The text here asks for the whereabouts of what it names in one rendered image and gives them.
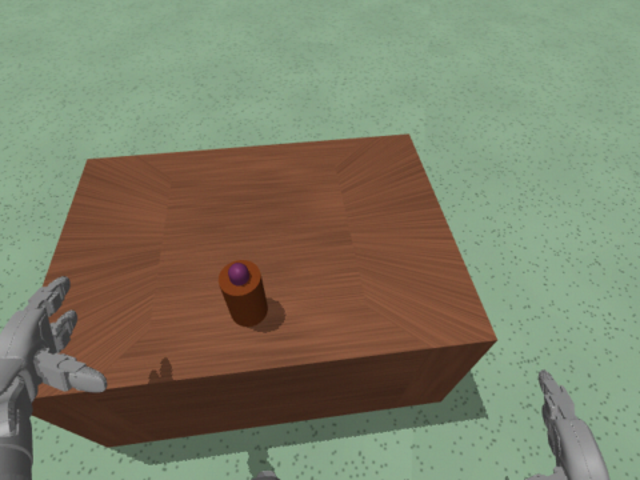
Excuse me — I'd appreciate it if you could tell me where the right robot hand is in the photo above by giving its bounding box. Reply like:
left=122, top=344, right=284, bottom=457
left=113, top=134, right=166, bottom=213
left=525, top=370, right=610, bottom=480

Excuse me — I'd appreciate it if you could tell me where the bottle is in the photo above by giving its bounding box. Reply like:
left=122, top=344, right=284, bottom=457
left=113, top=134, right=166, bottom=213
left=218, top=260, right=268, bottom=327

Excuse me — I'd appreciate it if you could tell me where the left robot hand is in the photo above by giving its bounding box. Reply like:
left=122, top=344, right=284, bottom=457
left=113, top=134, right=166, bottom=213
left=0, top=276, right=107, bottom=393

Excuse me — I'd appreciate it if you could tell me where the left robot arm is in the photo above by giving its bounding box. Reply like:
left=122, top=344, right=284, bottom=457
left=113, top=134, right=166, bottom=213
left=0, top=358, right=38, bottom=480

